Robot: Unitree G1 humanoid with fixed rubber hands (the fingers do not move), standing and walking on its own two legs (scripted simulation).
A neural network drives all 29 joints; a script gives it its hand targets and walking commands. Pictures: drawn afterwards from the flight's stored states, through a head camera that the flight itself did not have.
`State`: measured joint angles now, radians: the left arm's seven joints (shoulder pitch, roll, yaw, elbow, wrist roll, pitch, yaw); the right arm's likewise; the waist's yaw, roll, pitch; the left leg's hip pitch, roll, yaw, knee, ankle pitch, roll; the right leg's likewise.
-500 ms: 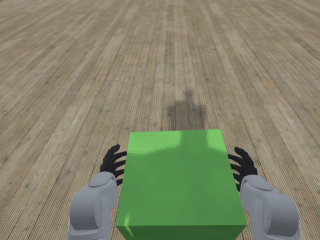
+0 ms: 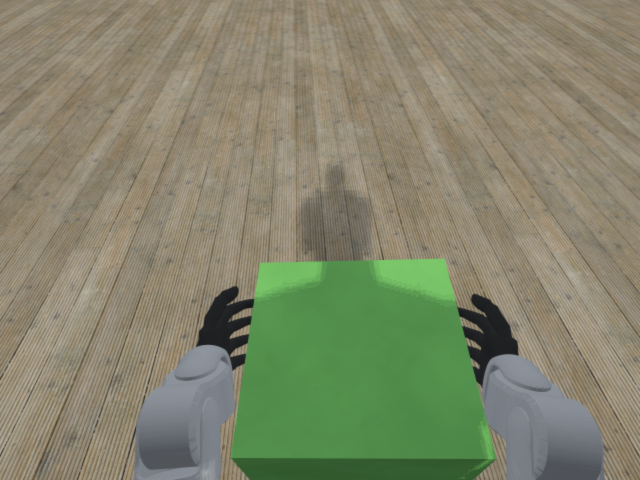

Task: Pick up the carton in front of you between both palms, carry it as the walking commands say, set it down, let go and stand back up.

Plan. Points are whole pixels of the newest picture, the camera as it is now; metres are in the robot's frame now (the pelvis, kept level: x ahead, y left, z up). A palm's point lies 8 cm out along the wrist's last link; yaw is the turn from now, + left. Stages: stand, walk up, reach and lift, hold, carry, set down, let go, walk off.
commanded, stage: carry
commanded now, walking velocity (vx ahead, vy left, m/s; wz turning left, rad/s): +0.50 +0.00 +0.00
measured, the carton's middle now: (353, 390) +0.24 -0.01 +0.01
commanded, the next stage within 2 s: none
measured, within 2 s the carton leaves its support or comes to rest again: neither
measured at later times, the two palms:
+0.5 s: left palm (266, 179) +0.55 +0.12 +0.09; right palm (446, 179) +0.57 -0.18 +0.08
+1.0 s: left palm (259, 92) +0.89 +0.17 +0.09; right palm (392, 91) +0.88 -0.13 +0.09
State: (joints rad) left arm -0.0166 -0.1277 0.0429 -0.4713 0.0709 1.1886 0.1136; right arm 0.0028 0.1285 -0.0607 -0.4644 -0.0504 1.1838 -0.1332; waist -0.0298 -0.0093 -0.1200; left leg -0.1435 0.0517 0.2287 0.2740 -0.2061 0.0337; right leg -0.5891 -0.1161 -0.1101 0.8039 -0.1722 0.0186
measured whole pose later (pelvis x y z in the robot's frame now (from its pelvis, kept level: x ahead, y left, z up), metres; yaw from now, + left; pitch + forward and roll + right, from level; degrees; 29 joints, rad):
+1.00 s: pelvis +0.64 +0.02 +0.00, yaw +0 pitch +4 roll -2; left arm -0.02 -0.13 0.03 -0.52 0.07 1.18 0.11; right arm 0.00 0.13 -0.06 -0.51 -0.05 1.18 -0.13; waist -0.02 -0.01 -0.08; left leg -0.07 0.04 0.23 0.23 -0.23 0.03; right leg -0.62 -0.12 -0.12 0.78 -0.12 0.02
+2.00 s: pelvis +1.10 +0.01 -0.02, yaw +0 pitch +4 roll +1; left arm -0.08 -0.13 0.07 -0.46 0.08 1.21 0.10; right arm -0.06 0.13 -0.07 -0.46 -0.07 1.21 -0.13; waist -0.01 -0.02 -0.11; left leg -0.36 0.04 0.23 0.53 -0.24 0.05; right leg -0.12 -0.08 -0.12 0.49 -0.43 0.04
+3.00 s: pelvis +1.04 -0.01 -0.02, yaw +0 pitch +2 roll +0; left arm -0.24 -0.15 0.19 0.18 0.24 0.68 0.01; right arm -0.23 0.14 -0.19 0.19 -0.24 0.68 -0.01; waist 0.00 -0.01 -0.05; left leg -0.39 0.08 0.21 0.51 -0.14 0.04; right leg -0.17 -0.03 -0.14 0.53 -0.38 -0.01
